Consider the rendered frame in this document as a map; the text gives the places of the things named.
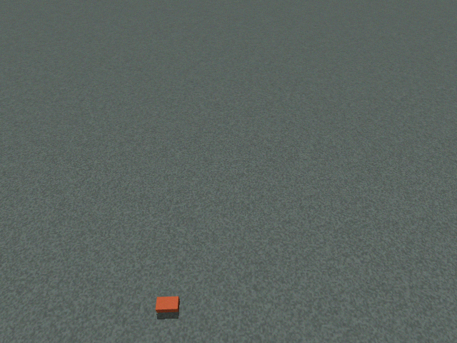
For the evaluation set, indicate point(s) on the small box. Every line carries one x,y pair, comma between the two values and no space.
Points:
167,304

